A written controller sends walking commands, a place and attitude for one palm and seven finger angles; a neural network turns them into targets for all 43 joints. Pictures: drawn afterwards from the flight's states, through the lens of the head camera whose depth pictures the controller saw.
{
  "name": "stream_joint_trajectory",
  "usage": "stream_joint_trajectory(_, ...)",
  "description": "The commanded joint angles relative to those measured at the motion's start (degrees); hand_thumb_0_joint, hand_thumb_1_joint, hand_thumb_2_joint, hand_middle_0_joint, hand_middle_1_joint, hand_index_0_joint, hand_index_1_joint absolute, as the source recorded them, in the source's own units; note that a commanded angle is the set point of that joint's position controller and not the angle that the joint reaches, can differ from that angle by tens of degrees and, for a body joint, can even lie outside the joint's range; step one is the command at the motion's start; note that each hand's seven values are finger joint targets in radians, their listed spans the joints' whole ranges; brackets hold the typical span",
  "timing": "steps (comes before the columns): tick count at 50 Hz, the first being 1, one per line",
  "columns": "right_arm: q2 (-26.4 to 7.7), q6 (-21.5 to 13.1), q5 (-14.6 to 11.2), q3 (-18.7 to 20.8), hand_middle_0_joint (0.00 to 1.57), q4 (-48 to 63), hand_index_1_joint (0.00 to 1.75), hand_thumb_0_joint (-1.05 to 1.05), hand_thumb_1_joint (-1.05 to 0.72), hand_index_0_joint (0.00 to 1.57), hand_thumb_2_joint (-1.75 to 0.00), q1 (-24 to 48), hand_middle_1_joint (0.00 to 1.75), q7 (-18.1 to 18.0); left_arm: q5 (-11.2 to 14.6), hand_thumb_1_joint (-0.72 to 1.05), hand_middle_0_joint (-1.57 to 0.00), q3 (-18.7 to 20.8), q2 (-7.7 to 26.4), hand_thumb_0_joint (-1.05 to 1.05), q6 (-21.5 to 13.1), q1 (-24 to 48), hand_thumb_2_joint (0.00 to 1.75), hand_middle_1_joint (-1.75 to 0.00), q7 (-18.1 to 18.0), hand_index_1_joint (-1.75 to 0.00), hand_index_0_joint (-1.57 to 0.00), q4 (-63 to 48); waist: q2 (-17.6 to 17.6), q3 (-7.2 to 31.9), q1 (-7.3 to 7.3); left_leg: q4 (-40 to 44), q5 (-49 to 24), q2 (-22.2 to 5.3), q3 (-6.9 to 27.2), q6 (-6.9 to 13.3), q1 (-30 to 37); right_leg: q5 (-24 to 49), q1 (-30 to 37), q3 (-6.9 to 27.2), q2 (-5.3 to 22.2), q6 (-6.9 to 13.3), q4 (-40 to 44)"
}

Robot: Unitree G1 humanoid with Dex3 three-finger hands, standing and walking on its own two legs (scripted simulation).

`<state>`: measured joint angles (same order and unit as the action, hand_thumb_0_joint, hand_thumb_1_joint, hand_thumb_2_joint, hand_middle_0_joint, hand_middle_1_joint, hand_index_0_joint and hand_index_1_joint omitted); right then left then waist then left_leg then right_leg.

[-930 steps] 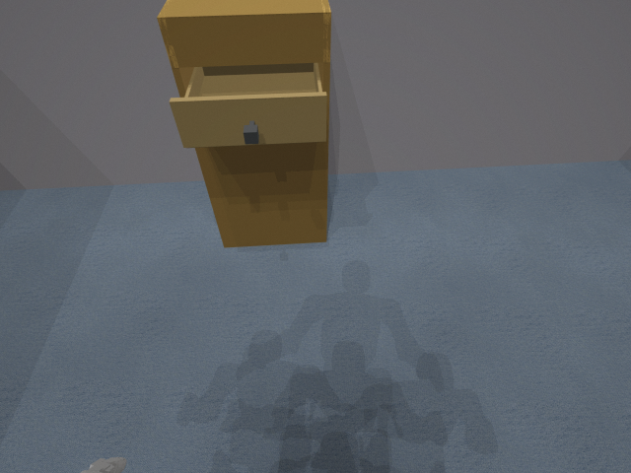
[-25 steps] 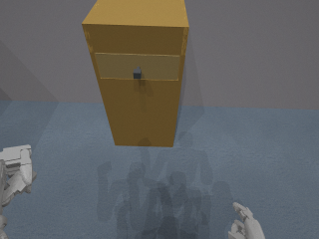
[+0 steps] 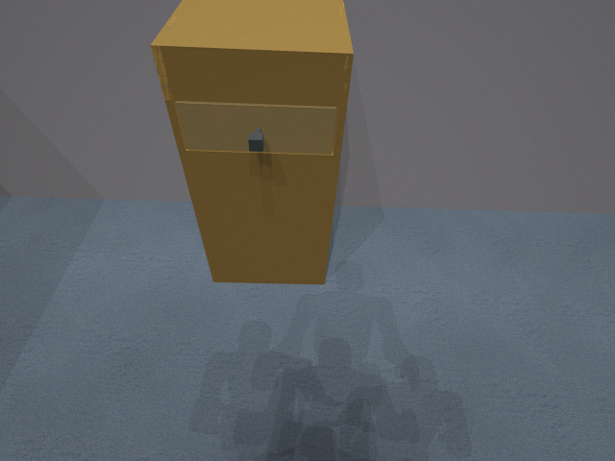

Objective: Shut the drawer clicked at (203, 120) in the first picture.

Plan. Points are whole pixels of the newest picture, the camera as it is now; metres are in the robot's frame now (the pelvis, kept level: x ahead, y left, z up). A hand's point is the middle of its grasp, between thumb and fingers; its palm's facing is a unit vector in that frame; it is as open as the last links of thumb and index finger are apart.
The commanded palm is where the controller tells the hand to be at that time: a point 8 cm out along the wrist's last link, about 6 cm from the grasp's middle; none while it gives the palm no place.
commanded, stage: let the arm hang, fingers relaxed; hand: left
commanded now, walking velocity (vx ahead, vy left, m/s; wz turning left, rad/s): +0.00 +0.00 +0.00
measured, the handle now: (257, 137) +0.84 +0.15 -0.06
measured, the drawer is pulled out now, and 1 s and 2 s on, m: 0.00 0.00 0.00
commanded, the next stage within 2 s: look to check the result in 0.82 s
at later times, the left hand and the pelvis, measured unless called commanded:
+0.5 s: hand out of the picture -0.06 +0.15 -0.16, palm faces +0.06 -0.98 -0.19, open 7.0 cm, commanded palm none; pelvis -0.01 -0.01 +0.01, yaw +0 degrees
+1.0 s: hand out of the picture -0.03 +0.13 -0.17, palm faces +0.06 -0.98 -0.16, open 7.4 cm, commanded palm none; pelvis +0.00 -0.02 +0.01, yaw +0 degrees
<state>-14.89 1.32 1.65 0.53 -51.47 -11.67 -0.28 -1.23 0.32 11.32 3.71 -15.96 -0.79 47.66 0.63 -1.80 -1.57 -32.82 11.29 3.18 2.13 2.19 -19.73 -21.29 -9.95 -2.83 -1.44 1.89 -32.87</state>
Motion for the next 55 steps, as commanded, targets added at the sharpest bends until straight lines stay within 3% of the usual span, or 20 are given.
stream_joint_trajectory(1,-3.78,-1.19,-0.39,0.63,0.20,-0.23,0.30,0.00,-0.90,0.20,-0.90,-0.11,0.30,-1.09,0.52,0.90,-0.80,2.08,8.23,0.00,-3.57,-2.75,0.90,-0.95,-0.43,-0.95,-0.80,3.68,-7.36,0.40,1.96,10.79,-1.33,-6.80,9.16,1.46,3.41,3.03,-0.58,7.08,5.99,2.28,11.66)
stream_joint_trajectory(3,-2.20,-1.02,-0.14,0.91,0.20,-2.17,0.30,0.00,-0.90,0.20,-0.90,-1.93,0.30,-1.57,0.35,0.90,-0.72,2.88,5.91,0.00,-3.67,-4.43,0.90,-0.86,-0.62,-0.86,-0.72,6.88,-11.50,1.16,1.90,11.38,0.85,-6.91,8.65,1.41,4.50,3.25,0.10,6.60,5.99,2.66,12.55)
stream_joint_trajectory(4,-1.83,-0.96,-0.26,0.83,0.20,-3.15,0.30,0.00,-0.90,0.20,-0.90,-2.88,0.30,-1.71,0.54,0.90,-0.68,2.51,5.91,0.00,-3.75,-4.97,0.90,-0.82,-0.58,-0.82,-0.68,8.33,-10.74,1.43,1.92,11.44,0.54,-6.89,8.68,1.37,4.85,3.78,0.43,6.54,5.92,2.70,12.93)
stream_joint_trajectory(7,-1.39,-0.83,-0.67,1.03,0.20,-5.72,0.30,0.00,-0.90,0.20,-0.90,-5.66,0.30,-1.95,0.76,0.90,-0.56,1.70,5.16,0.00,-4.04,-5.24,0.90,-0.69,-0.70,-0.69,-0.56,11.62,-3.66,1.08,1.30,10.73,-2.27,-7.17,8.00,1.25,7.58,4.97,-0.45,5.93,6.22,2.62,14.53)
stream_joint_trajectory(13,0.60,-0.32,-0.76,0.92,0.20,-9.71,0.30,0.00,-0.90,0.20,-0.90,-8.58,0.30,-2.20,0.90,0.90,-0.32,0.87,3.16,0.00,-3.81,-7.71,0.90,-0.43,-1.22,-0.43,-0.32,16.07,-1.02,-4.15,1.04,12.66,1.65,-7.30,7.62,1.15,7.46,0.79,-4.06,5.40,5.67,2.60,15.49)
stream_joint_trajectory(16,1.76,-0.17,-0.69,0.94,0.20,-10.62,0.30,0.00,-0.90,0.20,-0.90,-9.36,0.30,-2.17,0.87,0.90,-0.20,0.78,2.38,0.00,-3.82,-9.17,0.90,-0.30,-1.42,-0.30,-0.20,17.18,0.00,-4.57,1.11,12.61,2.76,-6.92,6.70,1.01,7.32,-0.97,-4.93,5.70,5.85,2.62,15.69)
stream_joint_trajectory(19,2.89,-0.21,-0.63,0.86,0.20,-11.47,0.30,0.00,-0.90,0.20,-0.90,-10.55,0.30,-2.22,0.88,0.90,-0.20,0.87,1.43,0.00,-3.86,-9.66,0.90,-0.30,-1.63,-0.30,-0.20,17.55,1.17,-5.43,1.02,12.26,2.37,-6.55,6.39,0.96,6.91,-1.59,-5.60,5.85,5.80,2.67,15.51)
stream_joint_trajectory(32,6.10,-0.49,-0.41,0.96,0.20,-12.35,0.30,0.00,-0.90,0.20,-0.90,-12.12,0.30,-2.37,0.76,0.90,-0.20,1.38,-1.11,0.00,-4.05,-10.23,0.90,-0.30,-1.96,-0.30,-0.20,17.37,-1.56,-7.95,1.19,11.30,2.36,-5.91,5.69,0.77,4.74,-2.72,-7.51,6.32,5.93,2.94,15.17)
stream_joint_trajectory(42,6.13,-1.04,-0.58,0.81,0.20,-12.41,0.30,0.00,-0.90,0.20,-0.90,-12.51,0.30,-2.71,0.96,0.90,-0.20,1.48,-1.49,0.00,-4.42,-9.30,0.90,-0.30,-2.05,-0.30,-0.20,17.04,-1.38,-6.21,1.23,9.76,-4.64,-6.49,5.09,0.69,5.76,4.04,-4.15,5.85,6.21,2.72,14.83)
stream_joint_trajectory(55,4.95,-1.12,-0.77,0.89,0.20,-12.51,0.30,0.00,-0.90,0.20,-0.90,-11.29,0.30,-2.93,0.99,0.90,-0.20,1.35,-1.00,0.00,-4.57,-9.26,0.90,-0.30,-2.21,-0.30,-0.20,17.34,-1.03,-4.61,1.24,8.63,-8.35,-7.10,4.14,0.53,8.04,9.26,-2.12,6.06,6.38,2.04,15.16)
